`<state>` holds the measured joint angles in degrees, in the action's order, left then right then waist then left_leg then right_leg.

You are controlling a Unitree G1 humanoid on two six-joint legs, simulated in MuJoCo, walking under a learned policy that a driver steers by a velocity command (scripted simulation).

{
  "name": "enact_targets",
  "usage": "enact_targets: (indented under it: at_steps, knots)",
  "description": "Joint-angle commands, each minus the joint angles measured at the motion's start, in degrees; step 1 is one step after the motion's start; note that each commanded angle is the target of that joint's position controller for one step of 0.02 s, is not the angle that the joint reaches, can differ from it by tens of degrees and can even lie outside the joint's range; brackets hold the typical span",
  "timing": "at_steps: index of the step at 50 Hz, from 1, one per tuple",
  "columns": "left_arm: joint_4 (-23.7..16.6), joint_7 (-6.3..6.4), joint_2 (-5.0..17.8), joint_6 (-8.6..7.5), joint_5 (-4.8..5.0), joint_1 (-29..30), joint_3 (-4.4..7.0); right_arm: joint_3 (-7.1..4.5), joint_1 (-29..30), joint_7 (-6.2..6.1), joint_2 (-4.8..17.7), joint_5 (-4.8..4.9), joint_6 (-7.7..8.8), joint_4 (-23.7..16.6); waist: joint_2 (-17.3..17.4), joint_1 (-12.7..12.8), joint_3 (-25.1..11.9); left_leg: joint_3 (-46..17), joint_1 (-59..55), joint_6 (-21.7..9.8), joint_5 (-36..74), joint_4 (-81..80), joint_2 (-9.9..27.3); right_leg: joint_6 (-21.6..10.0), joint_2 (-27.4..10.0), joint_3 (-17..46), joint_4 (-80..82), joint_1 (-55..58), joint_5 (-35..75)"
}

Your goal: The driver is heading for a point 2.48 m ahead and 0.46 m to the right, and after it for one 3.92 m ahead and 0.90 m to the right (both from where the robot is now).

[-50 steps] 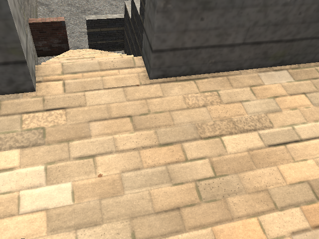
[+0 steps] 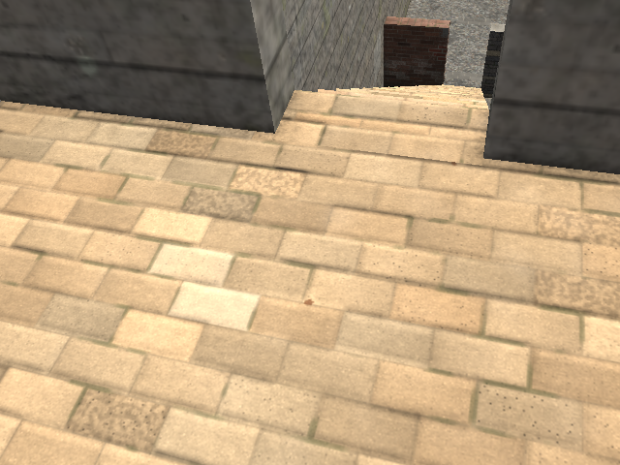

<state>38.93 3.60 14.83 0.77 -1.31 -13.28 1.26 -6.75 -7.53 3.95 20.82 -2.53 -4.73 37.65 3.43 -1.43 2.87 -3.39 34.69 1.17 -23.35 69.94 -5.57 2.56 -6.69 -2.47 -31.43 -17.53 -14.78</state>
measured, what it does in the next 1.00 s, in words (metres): steps to the left, turning right: left foot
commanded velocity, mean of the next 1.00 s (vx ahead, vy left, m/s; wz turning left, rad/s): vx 0.06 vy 0.18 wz -0.25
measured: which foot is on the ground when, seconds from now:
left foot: up 0.00-0.34, down 0.36-1.00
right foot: down 0.00-0.36, up 0.38-1.00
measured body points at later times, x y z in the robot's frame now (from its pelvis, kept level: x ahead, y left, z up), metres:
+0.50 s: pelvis -0.01 +0.13 +0.00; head +0.02 +0.17 +0.45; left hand -0.07 +0.42 -0.15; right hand +0.14 -0.08 -0.11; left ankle -0.03 +0.24 -0.74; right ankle -0.01 -0.01 -0.66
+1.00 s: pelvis -0.02 +0.20 -0.01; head +0.03 +0.19 +0.44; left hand +0.28 +0.35 -0.10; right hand -0.08 -0.08 -0.13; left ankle -0.03 +0.24 -0.74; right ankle -0.07 +0.08 -0.69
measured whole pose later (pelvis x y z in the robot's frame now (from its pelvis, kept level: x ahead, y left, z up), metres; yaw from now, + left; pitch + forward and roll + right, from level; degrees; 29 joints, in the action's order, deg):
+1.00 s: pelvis -0.02 +0.20 -0.01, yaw -20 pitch +0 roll -1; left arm 36.8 -4.0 15.1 8.2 0.5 1.0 4.6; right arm -3.5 -16.9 -1.9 16.0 -0.9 -1.0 44.8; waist 0.8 -3.5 7.5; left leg 30.0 9.7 -4.7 -22.3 33.0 8.0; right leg 0.0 -4.6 -6.7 -53.9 -24.3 -25.6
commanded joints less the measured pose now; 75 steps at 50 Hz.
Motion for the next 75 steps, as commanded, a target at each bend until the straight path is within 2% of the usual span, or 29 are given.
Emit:
enact_targets:
  at_steps: [1,5,8,11,14,16,17,18,19,20,21,22,23,25,28,34,42,49,58,61,65,66,67,68,69,70,71,73,75]
  knots:
    - [-1.25,0.81,9.81,-0.91,0.35,-2.52,3.77,-0.71,-3.27,1.89,3.11,0.40,-0.55,-2.27,-12.69,-0.84,-4.70,-1.27,7.72,2.43,5.62,13.12,3.65,-6.55,-12.40,6.26,10.70,9.79,21.17]
    - [2.49,1.25,12.15,-0.84,0.09,-10.34,5.48,0.00,3.22,2.30,2.02,0.26,-1.55,-4.72,-12.19,1.65,-4.01,-1.09,9.95,3.59,7.88,13.95,4.95,-7.53,-16.25,3.62,10.69,11.98,17.89]
    - [5.58,1.84,14.61,-1.12,-0.74,-14.00,6.67,0.90,6.30,2.81,0.26,0.06,-1.52,-5.61,-15.10,3.02,-2.54,-2.60,8.89,3.40,6.85,5.76,5.93,-8.21,-18.29,4.18,11.77,12.06,14.11]
    - [7.53,2.03,17.32,-1.17,-1.49,-13.70,8.00,2.13,8.34,3.37,-1.76,0.76,-1.07,-6.36,-19.13,3.61,-1.22,-1.51,2.87,2.61,3.09,-8.97,7.74,-8.45,-19.12,3.00,14.14,9.67,11.78]
    - [8.47,1.86,19.35,-0.26,-1.67,-9.86,9.14,3.47,6.73,2.67,-3.76,1.28,-0.72,-6.42,-23.83,2.89,-0.34,5.33,-11.66,0.75,-4.53,-26.33,6.67,-7.21,-15.72,-0.52,16.47,2.52,10.07]
    - [8.89,1.52,18.03,0.44,-0.97,-8.46,8.83,3.37,0.86,1.42,-4.40,0.54,-0.74,-3.95,-23.91,0.95,0.31,8.85,-20.41,-2.02,2.53,-38.97,6.17,-6.55,-14.95,1.22,15.21,-0.72,12.85]
    - [9.27,1.06,15.85,0.59,-0.30,-8.57,8.14,3.01,-6.17,0.86,-4.30,-0.06,-0.42,-0.57,-18.93,-1.93,-1.54,9.92,-29.23,-3.67,7.16,-46.50,4.75,-5.78,-12.68,0.04,9.62,-4.00,13.87]
    - [10.56,0.10,10.97,0.59,-0.57,-12.46,6.80,2.03,-13.64,0.86,-1.19,-0.69,0.48,3.76,-5.57,-4.40,-6.69,6.17,-40.45,-4.64,7.18,-51.17,5.85,-4.17,-5.80,-4.53,-4.49,-8.39,4.47]
    - [8.13,-0.78,2.08,1.68,-1.03,-12.78,4.28,1.63,-15.49,1.65,6.42,-0.66,1.39,3.65,15.30,-4.82,-7.53,-6.78,-40.56,-7.38,2.71,-53.27,20.10,-4.30,4.91,-4.32,-20.56,-19.84,-28.63]
    - [6.86,-0.53,5.39,3.27,-0.25,-8.14,4.85,1.40,-12.98,0.87,9.51,-0.25,2.25,3.28,19.93,-7.43,-5.50,-9.44,-28.24,-11.66,0.06,-58.10,23.85,-5.11,8.31,4.23,-26.74,-22.57,-25.40]
    - [6.70,-0.92,9.13,3.41,0.42,-6.54,5.81,2.84,-9.96,-0.16,4.98,-0.15,2.41,4.70,16.81,-4.41,-2.17,-6.50,-24.88,-10.47,-2.30,-58.27,22.06,-6.76,6.95,6.49,-30.77,-21.16,-20.56]
    - [7.72,-1.39,9.74,2.96,0.12,-8.26,6.25,3.85,-5.47,-1.21,2.01,0.33,2.42,5.07,14.13,-0.27,0.22,-2.64,-23.04,-8.55,1.00,-57.34,19.49,-7.03,6.55,6.05,-31.78,-20.53,-15.37]
    - [9.70,-1.55,10.06,2.54,-0.54,-11.16,6.55,4.26,-1.10,-2.33,0.23,0.45,2.58,3.96,11.33,2.85,-0.75,0.60,-24.80,-7.58,7.12,-56.10,17.36,-6.24,6.30,4.29,-33.20,-19.79,-10.70]
    - [11.45,-1.98,8.86,2.29,-1.43,-13.37,6.50,5.28,1.41,-4.15,-3.25,0.71,3.58,2.54,7.81,4.46,-2.92,4.54,-25.86,-9.58,20.79,-54.57,17.38,-4.59,5.59,0.85,-37.57,-17.78,-7.50]
    - [8.94,-3.02,6.09,2.86,-1.22,-8.40,5.59,5.58,-0.76,-5.80,-4.63,0.61,4.46,3.05,3.84,3.75,-1.59,4.54,-25.54,-13.82,22.08,-54.92,21.11,-3.77,4.22,-0.63,-37.06,-18.43,-7.01]
    - [2.28,-5.81,2.75,3.61,-1.23,0.54,3.90,4.69,-6.94,-8.31,-2.01,0.83,4.81,5.24,-2.28,1.62,-2.48,5.42,-34.61,-14.87,40.52,-51.21,27.18,-5.04,2.63,-0.39,-26.82,-18.91,-9.00]
    - [-3.53,-6.95,2.81,6.09,1.65,8.88,3.57,2.30,-11.00,-6.22,2.78,1.66,4.90,5.28,-1.97,-1.13,-5.07,12.13,-40.81,-8.47,58.49,-45.74,29.89,-4.40,3.31,-3.72,-19.97,-14.23,-11.73]
    - [-6.86,-7.72,3.20,6.86,1.93,16.47,3.99,0.55,-15.76,-6.12,4.61,1.52,3.79,5.36,0.86,-2.56,-4.72,15.52,-42.97,-8.35,53.45,-45.66,34.52,-2.12,0.36,-3.67,-24.36,-17.83,-10.85]
    - [-9.43,-7.93,0.71,6.11,2.05,19.45,3.95,-1.75,-16.86,-6.10,6.35,2.20,1.20,4.53,5.66,-0.48,-2.60,23.89,-39.12,-6.97,36.12,-46.96,37.44,-1.03,-2.68,-5.83,-25.16,-17.80,-5.43]
    - [-9.79,-7.86,0.03,5.76,1.30,18.31,3.86,-2.81,-14.02,-6.19,7.58,1.94,0.42,3.40,7.66,0.77,-1.89,25.47,-35.18,-6.39,28.67,-47.54,37.37,-0.84,-2.86,-5.54,-22.20,-14.66,-6.14]
    - [-8.93,-6.58,0.67,4.92,0.44,12.31,4.05,-4.10,-8.63,-5.70,9.62,2.61,-0.80,2.61,9.05,3.87,-3.46,26.63,-30.82,-5.09,14.58,-46.12,35.61,-1.64,-0.83,-8.59,-13.29,-6.54,-10.49]
    - [-7.87,-6.06,0.95,4.39,-0.05,8.61,4.18,-4.16,-7.19,-5.41,9.80,3.30,-0.96,3.02,7.33,6.06,-4.55,27.05,-29.81,-4.66,10.32,-42.40,34.41,-2.51,0.17,-9.27,-7.93,-2.81,-8.65]
    - [-4.98,-5.55,2.09,3.42,-0.77,2.69,4.57,-3.80,-6.61,-5.03,8.34,3.73,-0.99,4.10,0.46,9.31,-5.63,29.06,-27.90,-3.19,4.98,-32.89,30.14,-4.21,2.50,-8.43,0.59,2.59,-5.75]
    - [-0.65,-5.15,4.40,2.20,-0.88,-4.23,4.70,-2.53,-6.63,-4.22,3.95,1.98,-1.04,4.89,-13.26,11.71,-1.39,27.24,-15.97,-1.99,-14.18,-16.61,24.35,-6.26,3.28,-2.81,5.96,6.81,0.10]
    - [0.12,-5.20,12.96,2.65,0.03,-6.21,6.49,-0.40,-4.05,-4.49,-1.49,0.19,-1.73,-1.41,-29.09,10.81,-2.49,21.68,1.70,0.32,-25.66,-4.46,12.74,-13.50,-3.56,17.94,13.13,4.62,-7.73]
    - [-0.92,-5.87,14.49,2.40,1.01,-2.03,6.80,-0.47,-4.59,-4.93,0.01,-0.11,-2.54,-1.55,-27.28,8.63,-3.29,12.14,6.07,0.22,-20.73,2.79,11.32,-18.41,-10.24,27.28,21.90,3.97,-19.97]
    - [-1.44,-6.00,11.51,2.75,0.96,1.27,5.54,-0.85,-4.83,-5.68,1.28,0.73,-2.36,-0.01,-23.61,6.54,-1.41,11.13,8.10,-0.66,-14.38,6.80,11.12,-19.25,-11.78,24.61,23.34,3.00,-23.97]
    - [-2.15,-5.48,5.25,2.81,0.06,4.69,3.59,-1.17,-6.98,-7.11,1.93,0.85,-1.19,4.05,-16.88,3.59,-2.04,9.03,3.76,-1.55,-4.24,5.47,11.32,-17.06,-7.20,15.25,20.17,2.60,-16.15]
    - [-2.11,-4.92,1.93,1.72,-0.78,4.68,2.45,-1.21,-9.03,-7.34,1.71,0.41,-0.61,7.02,-11.24,3.12,-4.64,6.98,-1.37,-1.86,-1.35,6.53,7.93,-16.54,-5.95,9.99,18.65,1.64,-7.93]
